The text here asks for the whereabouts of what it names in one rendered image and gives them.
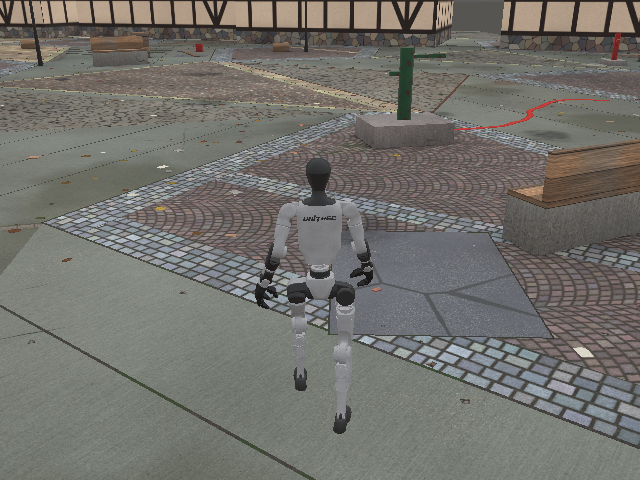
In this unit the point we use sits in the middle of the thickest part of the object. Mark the robot left upper arm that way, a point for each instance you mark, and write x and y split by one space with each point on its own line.
287 212

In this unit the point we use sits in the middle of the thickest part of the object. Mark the robot head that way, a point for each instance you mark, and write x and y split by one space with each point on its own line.
318 172

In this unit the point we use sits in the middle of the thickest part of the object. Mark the humanoid robot torso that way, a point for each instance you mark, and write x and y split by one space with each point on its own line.
319 238

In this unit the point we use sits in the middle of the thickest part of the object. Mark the left robot forearm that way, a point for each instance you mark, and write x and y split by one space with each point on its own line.
269 269

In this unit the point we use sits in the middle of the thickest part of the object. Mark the robot right upper arm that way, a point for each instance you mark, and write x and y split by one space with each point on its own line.
350 210

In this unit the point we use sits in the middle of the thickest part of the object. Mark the left robot hand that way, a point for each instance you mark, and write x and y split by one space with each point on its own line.
260 294

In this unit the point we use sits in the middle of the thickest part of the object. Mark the right robot forearm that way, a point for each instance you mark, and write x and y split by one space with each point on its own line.
365 259

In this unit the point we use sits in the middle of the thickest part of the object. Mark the right robot hand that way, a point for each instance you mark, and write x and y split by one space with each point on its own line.
359 272

